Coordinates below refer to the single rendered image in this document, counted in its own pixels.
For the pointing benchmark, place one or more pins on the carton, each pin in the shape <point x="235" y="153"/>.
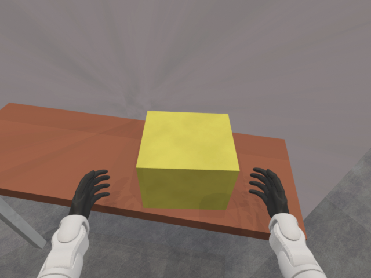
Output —
<point x="187" y="160"/>

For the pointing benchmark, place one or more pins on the table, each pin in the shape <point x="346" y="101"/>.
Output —
<point x="45" y="152"/>

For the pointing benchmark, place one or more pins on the robot right forearm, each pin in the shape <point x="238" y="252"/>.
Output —
<point x="288" y="242"/>

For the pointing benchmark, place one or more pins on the right robot hand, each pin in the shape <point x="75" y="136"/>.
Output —
<point x="274" y="193"/>

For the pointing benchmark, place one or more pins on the left robot hand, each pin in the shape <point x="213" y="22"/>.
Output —
<point x="84" y="197"/>

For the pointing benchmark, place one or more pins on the robot left forearm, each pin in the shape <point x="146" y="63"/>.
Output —
<point x="69" y="244"/>

